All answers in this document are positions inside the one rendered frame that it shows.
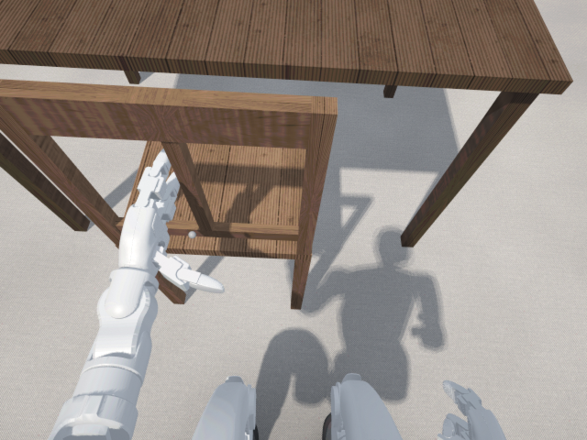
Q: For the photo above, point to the right robot thigh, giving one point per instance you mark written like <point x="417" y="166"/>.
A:
<point x="358" y="409"/>

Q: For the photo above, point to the left robot hand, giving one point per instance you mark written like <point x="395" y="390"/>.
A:
<point x="145" y="227"/>

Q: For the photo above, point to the left robot forearm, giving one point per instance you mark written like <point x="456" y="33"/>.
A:
<point x="103" y="405"/>

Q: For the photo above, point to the chair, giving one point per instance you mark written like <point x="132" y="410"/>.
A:
<point x="251" y="166"/>

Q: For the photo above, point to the table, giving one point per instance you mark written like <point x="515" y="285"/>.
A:
<point x="488" y="45"/>

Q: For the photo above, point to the right robot hand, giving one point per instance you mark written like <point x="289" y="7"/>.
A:
<point x="481" y="425"/>

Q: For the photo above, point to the robot right shin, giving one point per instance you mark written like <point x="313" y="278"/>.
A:
<point x="335" y="435"/>

